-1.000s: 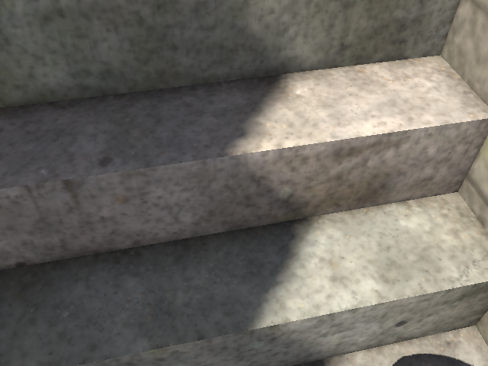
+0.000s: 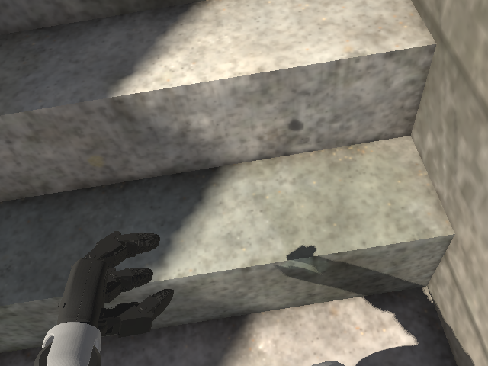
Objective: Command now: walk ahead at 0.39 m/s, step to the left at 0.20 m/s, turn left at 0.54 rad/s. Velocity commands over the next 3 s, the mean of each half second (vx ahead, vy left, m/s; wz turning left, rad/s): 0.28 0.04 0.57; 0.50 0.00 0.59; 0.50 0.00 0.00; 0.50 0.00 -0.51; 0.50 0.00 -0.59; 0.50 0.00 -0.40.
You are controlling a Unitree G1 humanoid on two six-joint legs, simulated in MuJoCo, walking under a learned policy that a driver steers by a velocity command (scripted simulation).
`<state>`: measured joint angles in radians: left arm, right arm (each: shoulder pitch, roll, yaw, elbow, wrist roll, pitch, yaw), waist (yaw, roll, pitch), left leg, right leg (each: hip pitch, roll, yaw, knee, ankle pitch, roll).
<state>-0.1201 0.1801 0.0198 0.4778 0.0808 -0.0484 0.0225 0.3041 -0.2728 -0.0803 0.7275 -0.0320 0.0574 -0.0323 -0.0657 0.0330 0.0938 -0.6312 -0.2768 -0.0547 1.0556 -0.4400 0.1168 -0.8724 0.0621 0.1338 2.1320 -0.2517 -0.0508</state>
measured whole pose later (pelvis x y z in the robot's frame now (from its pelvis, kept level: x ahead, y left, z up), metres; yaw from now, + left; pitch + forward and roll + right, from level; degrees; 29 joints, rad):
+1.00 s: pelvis +0.19 +0.11 +0.26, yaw +33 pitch +8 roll -6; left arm 0.18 0.15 0.00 0.93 0.05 -0.03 -0.03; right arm 0.17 -0.33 -0.03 0.94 -0.02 -0.05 0.09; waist 0.05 0.08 -0.10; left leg -1.01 -0.02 -0.19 1.78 -0.15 0.17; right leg -0.50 -0.07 -0.22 0.80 -0.45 -0.06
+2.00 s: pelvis +0.39 +0.35 +0.35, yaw +20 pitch +13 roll +6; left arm 0.60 0.04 -0.01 1.23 0.06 -0.12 -0.16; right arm -0.20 -0.06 0.09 0.70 -0.03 0.07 0.07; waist 0.10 -0.09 -0.25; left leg -1.18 0.03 0.20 1.42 -0.50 0.11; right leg -0.18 -0.06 0.22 0.32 -0.07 -0.13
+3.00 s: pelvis +0.82 +0.32 +0.76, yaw -9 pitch +11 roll +5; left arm 0.42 0.20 0.00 1.11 0.05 -0.04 -0.16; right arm -0.02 -0.11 0.07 0.67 -0.01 0.08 0.09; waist -0.05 -0.09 -0.22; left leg -1.38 -0.04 0.10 1.77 -0.20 0.15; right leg -0.24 0.01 0.16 0.36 -0.17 -0.17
